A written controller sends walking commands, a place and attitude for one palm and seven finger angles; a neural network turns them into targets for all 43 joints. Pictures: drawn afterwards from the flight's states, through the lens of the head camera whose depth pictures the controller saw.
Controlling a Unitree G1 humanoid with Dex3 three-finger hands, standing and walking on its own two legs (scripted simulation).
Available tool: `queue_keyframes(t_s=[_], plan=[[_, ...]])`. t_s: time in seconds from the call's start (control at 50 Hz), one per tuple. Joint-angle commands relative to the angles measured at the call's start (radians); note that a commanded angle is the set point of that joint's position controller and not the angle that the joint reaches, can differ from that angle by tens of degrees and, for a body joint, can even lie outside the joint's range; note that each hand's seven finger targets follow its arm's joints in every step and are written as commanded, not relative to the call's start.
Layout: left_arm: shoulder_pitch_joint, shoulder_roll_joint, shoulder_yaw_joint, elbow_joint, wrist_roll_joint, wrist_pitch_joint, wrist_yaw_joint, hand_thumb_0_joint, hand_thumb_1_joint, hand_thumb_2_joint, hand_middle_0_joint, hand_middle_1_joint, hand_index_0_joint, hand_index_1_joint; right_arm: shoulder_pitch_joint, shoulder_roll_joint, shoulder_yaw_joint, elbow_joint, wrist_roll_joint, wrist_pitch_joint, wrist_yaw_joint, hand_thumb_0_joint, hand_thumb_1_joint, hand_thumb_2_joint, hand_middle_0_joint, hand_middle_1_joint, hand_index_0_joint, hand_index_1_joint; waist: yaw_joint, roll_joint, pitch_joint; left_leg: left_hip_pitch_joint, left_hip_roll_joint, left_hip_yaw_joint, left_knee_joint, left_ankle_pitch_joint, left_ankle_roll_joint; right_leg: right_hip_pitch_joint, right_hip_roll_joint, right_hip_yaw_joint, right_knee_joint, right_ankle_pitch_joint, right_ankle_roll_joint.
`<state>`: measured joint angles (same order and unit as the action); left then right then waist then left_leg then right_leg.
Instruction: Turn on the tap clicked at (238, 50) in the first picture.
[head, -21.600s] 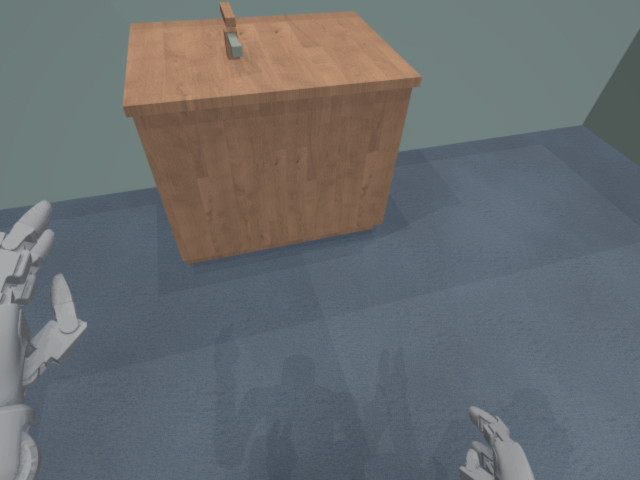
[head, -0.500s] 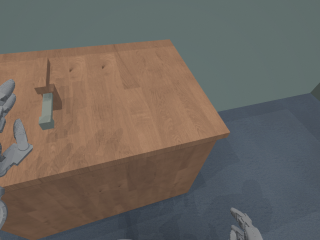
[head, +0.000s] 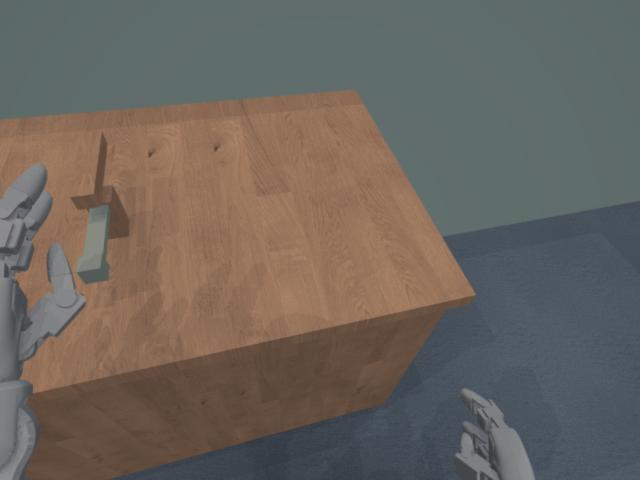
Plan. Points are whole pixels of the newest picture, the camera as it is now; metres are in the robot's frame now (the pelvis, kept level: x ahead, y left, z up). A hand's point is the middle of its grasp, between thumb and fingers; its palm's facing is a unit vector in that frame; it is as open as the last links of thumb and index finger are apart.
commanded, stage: come to a stop and stand still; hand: left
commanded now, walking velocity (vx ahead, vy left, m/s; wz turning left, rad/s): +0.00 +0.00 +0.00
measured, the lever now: (93, 268) +0.33 +0.34 +0.04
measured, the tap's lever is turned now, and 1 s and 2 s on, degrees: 0 0 0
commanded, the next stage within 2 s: look again from close up in 0.56 s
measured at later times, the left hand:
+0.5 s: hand (116, 271) +0.26 +0.23 +0.16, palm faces +0.37 -0.85 -0.39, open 7.4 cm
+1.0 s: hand (91, 302) +0.23 +0.24 +0.15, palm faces +0.38 -0.86 -0.35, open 7.4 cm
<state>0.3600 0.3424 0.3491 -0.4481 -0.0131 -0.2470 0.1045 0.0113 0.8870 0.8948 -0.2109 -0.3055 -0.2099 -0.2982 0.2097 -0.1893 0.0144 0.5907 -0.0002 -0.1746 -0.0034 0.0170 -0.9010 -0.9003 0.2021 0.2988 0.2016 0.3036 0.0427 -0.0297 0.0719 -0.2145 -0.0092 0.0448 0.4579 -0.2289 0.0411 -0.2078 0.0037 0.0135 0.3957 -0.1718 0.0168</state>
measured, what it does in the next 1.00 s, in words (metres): stands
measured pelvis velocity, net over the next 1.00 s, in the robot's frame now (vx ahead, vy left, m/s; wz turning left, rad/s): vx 0.01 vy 0.00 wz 0.00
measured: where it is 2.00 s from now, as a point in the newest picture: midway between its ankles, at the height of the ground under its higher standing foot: outside the picture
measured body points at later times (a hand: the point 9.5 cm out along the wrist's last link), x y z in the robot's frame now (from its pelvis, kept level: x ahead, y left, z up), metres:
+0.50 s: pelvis +0.04 -0.01 +0.00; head +0.07 +0.00 +0.45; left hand +0.24 +0.28 +0.18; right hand +0.23 -0.24 -0.07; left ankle +0.01 +0.09 -0.74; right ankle +0.03 -0.13 -0.74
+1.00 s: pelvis +0.01 +0.00 +0.00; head +0.03 +0.01 +0.45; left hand +0.20 +0.29 +0.17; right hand +0.19 -0.23 -0.07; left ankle +0.01 +0.09 -0.74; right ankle +0.03 -0.13 -0.74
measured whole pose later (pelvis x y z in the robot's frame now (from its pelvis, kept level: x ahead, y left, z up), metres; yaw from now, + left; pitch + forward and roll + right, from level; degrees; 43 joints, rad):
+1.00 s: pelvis +0.01 +0.00 +0.00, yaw +0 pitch -1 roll -1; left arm 0.43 0.36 0.33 -0.45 -0.06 -0.17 0.11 0.01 0.89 0.89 -0.21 -0.31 -0.21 -0.30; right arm 0.20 -0.19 0.01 0.58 0.01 -0.09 -0.04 0.02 -0.90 -0.90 0.20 0.30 0.20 0.30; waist 0.02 -0.02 0.05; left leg -0.18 -0.01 0.04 0.42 -0.23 0.04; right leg -0.17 0.01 0.01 0.35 -0.17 0.01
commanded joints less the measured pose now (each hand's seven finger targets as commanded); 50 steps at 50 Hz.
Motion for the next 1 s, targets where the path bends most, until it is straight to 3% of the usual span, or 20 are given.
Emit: queue_keyframes(t_s=[0.0, 0.08, 0.1, 0.18, 0.2, 0.38, 0.4, 0.52, 0.58, 0.6, 0.68, 0.7, 0.78, 0.8, 0.98], plan=[[-0.02, 0.162, 0.097, -0.188, -0.021, -0.048, 0.009, 0.0, 0.9, 0.9, -0.2, -0.3, -0.2, -0.3, -0.073, -0.13, -0.056, -0.144, 0.008, -0.038, -0.013, 0.0, -0.9, -0.9, 0.2, 0.3, 0.2, 0.3, -0.015, 0.07, -0.201, 0.055, 0.071, -0.065, -0.077, 0.202, -0.039, 0.096, -0.038, 0.038, -0.025, 0.213, -0.038], [0.004, 0.2, 0.135, -0.223, -0.032, -0.037, 0.013, 0.0, 0.9, 0.9, -0.2, -0.3, -0.2, -0.3, -0.1, -0.127, -0.057, -0.156, 0.017, -0.018, -0.021, 0.0, -0.9, -0.9, 0.2, 0.3, 0.2, 0.3, -0.016, 0.075, -0.212, 0.085, 0.076, -0.062, -0.061, 0.291, -0.041, 0.106, -0.047, 0.04, -0.013, 0.287, -0.039], [0.016, 0.176, 0.113, -0.208, -0.039, -0.036, 0.008, 0.0, 0.9, 0.9, -0.2, -0.3, -0.2, -0.3, -0.092, -0.128, -0.054, -0.157, 0.012, -0.012, -0.022, 0.0, -0.9, -0.9, 0.2, 0.3, 0.2, 0.3, -0.016, 0.072, -0.212, 0.081, 0.076, -0.062, -0.063, 0.301, -0.039, 0.11, -0.046, 0.031, -0.014, 0.29, -0.037], [0.034, 0.212, 0.144, -0.26, -0.043, -0.029, 0.017, 0.0, 0.9, 0.9, -0.2, -0.3, -0.2, -0.3, -0.113, -0.124, -0.055, -0.169, 0.019, -0.002, -0.03, 0.0, -0.9, -0.9, 0.2, 0.3, 0.2, 0.3, -0.015, 0.077, -0.233, 0.113, 0.08, -0.061, -0.045, 0.345, -0.037, 0.119, -0.056, 0.042, -0.008, 0.344, -0.04], [0.05, 0.189, 0.127, -0.245, -0.047, -0.028, 0.015, 0.0, 0.9, 0.9, -0.2, -0.3, -0.2, -0.3, -0.098, -0.129, -0.056, -0.165, 0.011, 0.004, -0.03, 0.0, -0.9, -0.9, 0.2, 0.3, 0.2, 0.3, -0.018, 0.069, -0.237, 0.105, 0.078, -0.057, -0.044, 0.353, -0.034, 0.126, -0.055, 0.036, -0.009, 0.353, -0.039], [0.069, 0.207, 0.141, -0.257, -0.05, -0.007, 0.029, 0.0, 0.9, 0.9, -0.2, -0.3, -0.2, -0.3, -0.113, -0.13, -0.06, -0.169, 0.02, 0.027, -0.039, 0.0, -0.9, -0.9, 0.2, 0.3, 0.2, 0.3, -0.023, 0.082, -0.256, 0.141, 0.088, -0.053, -0.017, 0.443, -0.033, 0.137, -0.07, 0.043, 0.005, 0.445, -0.042], [0.079, 0.177, 0.115, -0.231, -0.053, -0.006, 0.024, 0.0, 0.9, 0.9, -0.2, -0.3, -0.2, -0.3, -0.1, -0.133, -0.058, -0.168, 0.013, 0.032, -0.038, 0.0, -0.9, -0.9, 0.2, 0.3, 0.2, 0.3, -0.024, 0.079, -0.243, 0.129, 0.086, -0.053, -0.024, 0.428, -0.03, 0.132, -0.066, 0.036, -0.002, 0.427, -0.041], [0.04, 0.197, 0.115, -0.254, -0.051, 0.0, 0.026, 0.0, 0.9, 0.9, -0.2, -0.3, -0.2, -0.3, -0.107, -0.133, -0.061, -0.178, 0.018, 0.041, -0.043, 0.0, -0.9, -0.9, 0.2, 0.3, 0.2, 0.3, -0.024, 0.09, -0.235, 0.127, 0.093, -0.061, -0.037, 0.401, -0.03, 0.131, -0.066, 0.045, -0.008, 0.395, -0.041], [0.049, 0.205, 0.126, -0.239, -0.052, 0.008, 0.029, 0.0, 0.9, 0.9, -0.2, -0.3, -0.2, -0.3, -0.119, -0.125, -0.055, -0.175, 0.02, 0.045, -0.046, 0.0, -0.9, -0.9, 0.2, 0.3, 0.2, 0.3, -0.023, 0.081, -0.211, 0.113, 0.091, -0.062, -0.053, 0.347, -0.03, 0.118, -0.067, 0.048, -0.024, 0.353, -0.039], [0.049, 0.172, 0.097, -0.218, -0.053, 0.006, 0.024, 0.0, 0.9, 0.9, -0.2, -0.3, -0.2, -0.3, -0.108, -0.131, -0.053, -0.172, 0.011, 0.049, -0.045, 0.0, -0.9, -0.9, 0.2, 0.3, 0.2, 0.3, -0.025, 0.075, -0.198, 0.094, 0.088, -0.061, -0.064, 0.316, -0.027, 0.117, -0.061, 0.043, -0.032, 0.325, -0.039], [0.038, 0.202, 0.122, -0.23, -0.052, 0.009, 0.028, 0.0, 0.9, 0.9, -0.2, -0.3, -0.2, -0.3, -0.12, -0.127, -0.055, -0.174, 0.02, 0.046, -0.047, 0.0, -0.9, -0.9, 0.2, 0.3, 0.2, 0.3, -0.023, 0.081, -0.192, 0.089, 0.089, -0.068, -0.079, 0.263, -0.027, 0.113, -0.063, 0.052, -0.042, 0.284, -0.038], [0.036, 0.172, 0.092, -0.209, -0.054, 0.007, 0.023, 0.0, 0.9, 0.9, -0.2, -0.3, -0.2, -0.3, -0.11, -0.13, -0.051, -0.173, 0.013, 0.049, -0.046, 0.0, -0.9, -0.9, 0.2, 0.3, 0.2, 0.3, -0.024, 0.071, -0.178, 0.071, 0.086, -0.068, -0.09, 0.234, -0.025, 0.108, -0.057, 0.044, -0.05, 0.253, -0.036], [0.015, 0.19, 0.103, -0.213, -0.05, 0.01, 0.024, 0.0, 0.9, 0.9, -0.2, -0.3, -0.2, -0.3, -0.124, -0.125, -0.051, -0.173, 0.02, 0.041, -0.048, 0.0, -0.9, -0.9, 0.2, 0.3, 0.2, 0.3, -0.023, 0.093, -0.153, 0.055, 0.087, -0.073, -0.112, 0.154, -0.025, 0.089, -0.057, 0.054, -0.067, 0.185, -0.034], [0.002, 0.165, 0.077, -0.204, -0.05, 0.005, 0.02, 0.0, 0.9, 0.9, -0.2, -0.3, -0.2, -0.3, -0.112, -0.13, -0.048, -0.169, 0.013, 0.042, -0.047, 0.0, -0.9, -0.9, 0.2, 0.3, 0.2, 0.3, -0.024, 0.086, -0.145, 0.038, 0.084, -0.075, -0.124, 0.123, -0.023, 0.088, -0.051, 0.046, -0.071, 0.154, -0.032], [0.002, 0.191, 0.104, -0.218, -0.042, 0.001, 0.024, 0.0, 0.9, 0.9, -0.2, -0.3, -0.2, -0.3, -0.118, -0.128, -0.053, -0.168, 0.019, 0.025, -0.045, 0.0, -0.9, -0.9, 0.2, 0.3, 0.2, 0.3, -0.021, 0.099, -0.144, 0.014, 0.087, -0.088, -0.145, 0.014, -0.019, 0.083, -0.048, 0.054, -0.082, 0.068, -0.031]])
